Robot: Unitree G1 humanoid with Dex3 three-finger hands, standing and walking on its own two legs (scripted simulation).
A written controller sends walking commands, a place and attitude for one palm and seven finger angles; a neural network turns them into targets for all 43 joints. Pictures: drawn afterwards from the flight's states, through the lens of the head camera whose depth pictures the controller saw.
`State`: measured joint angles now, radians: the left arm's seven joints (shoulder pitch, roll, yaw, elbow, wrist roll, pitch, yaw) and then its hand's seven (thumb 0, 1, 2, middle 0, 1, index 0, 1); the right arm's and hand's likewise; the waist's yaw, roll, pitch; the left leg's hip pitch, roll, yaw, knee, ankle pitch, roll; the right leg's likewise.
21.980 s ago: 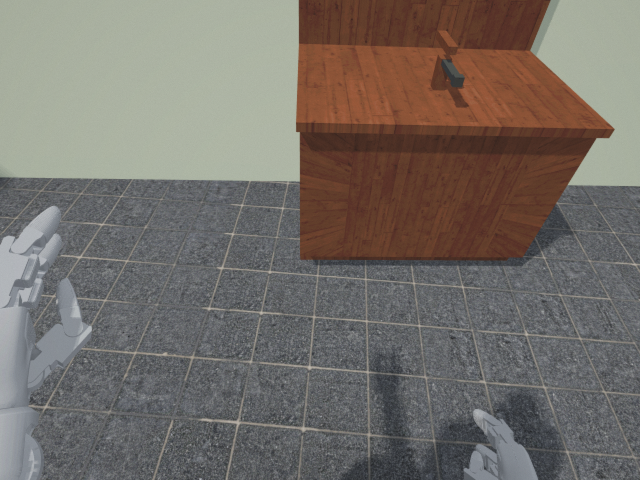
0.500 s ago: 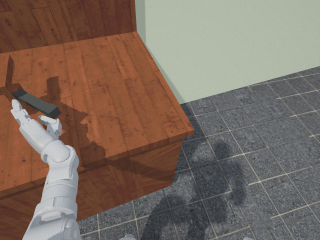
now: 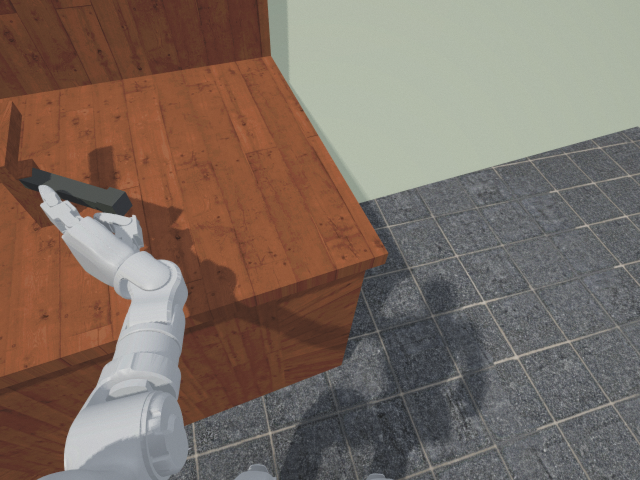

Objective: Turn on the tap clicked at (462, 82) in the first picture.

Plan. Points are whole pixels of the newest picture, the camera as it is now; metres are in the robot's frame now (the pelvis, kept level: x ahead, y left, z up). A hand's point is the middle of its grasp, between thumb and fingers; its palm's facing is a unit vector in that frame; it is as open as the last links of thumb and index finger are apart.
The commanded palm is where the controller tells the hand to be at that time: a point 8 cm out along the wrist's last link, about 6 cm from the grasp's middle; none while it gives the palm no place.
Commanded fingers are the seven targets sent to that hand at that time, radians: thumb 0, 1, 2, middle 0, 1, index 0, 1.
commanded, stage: push the lever round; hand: left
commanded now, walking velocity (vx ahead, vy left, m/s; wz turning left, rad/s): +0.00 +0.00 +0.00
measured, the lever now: (114, 203) +0.46 +0.27 +0.07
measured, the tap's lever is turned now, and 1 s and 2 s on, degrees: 50 75 75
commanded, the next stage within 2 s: lift the hand up off the lever in 0.68 s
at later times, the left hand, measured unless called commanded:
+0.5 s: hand (152, 200) +0.47 +0.23 +0.06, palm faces +0.85 -0.51 -0.11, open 7.7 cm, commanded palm +0.41 +0.24 +0.07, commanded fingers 0.00 0.90 0.90 -0.15 -0.15 -0.15 -0.15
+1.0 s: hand (157, 187) +0.49 +0.23 +0.07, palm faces +0.85 -0.52 -0.11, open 7.7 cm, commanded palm +0.43 +0.22 +0.08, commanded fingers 0.00 0.90 0.90 -0.15 -0.15 -0.15 -0.15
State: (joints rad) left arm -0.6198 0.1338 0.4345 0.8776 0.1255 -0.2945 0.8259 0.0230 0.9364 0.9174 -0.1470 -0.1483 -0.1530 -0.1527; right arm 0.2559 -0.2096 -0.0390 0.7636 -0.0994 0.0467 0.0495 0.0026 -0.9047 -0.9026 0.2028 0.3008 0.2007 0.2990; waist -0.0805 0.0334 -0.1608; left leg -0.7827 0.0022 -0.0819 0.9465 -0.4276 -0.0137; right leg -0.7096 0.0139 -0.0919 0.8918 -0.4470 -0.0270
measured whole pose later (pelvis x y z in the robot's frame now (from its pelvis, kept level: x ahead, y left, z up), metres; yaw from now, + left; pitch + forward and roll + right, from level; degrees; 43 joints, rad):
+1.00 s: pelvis +0.02 -0.01 +0.00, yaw -1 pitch +19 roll -2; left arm -0.82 0.22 0.54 1.07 0.18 -0.28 0.89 0.02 0.92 0.92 -0.15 -0.15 -0.15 -0.15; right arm 0.34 -0.21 -0.05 0.78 -0.13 0.06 0.11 0.00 -0.91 -0.90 0.20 0.30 0.20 0.30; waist -0.14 0.04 -0.17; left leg -0.83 0.02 -0.08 0.93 -0.44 -0.02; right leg -0.76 0.03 -0.09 0.87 -0.45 -0.04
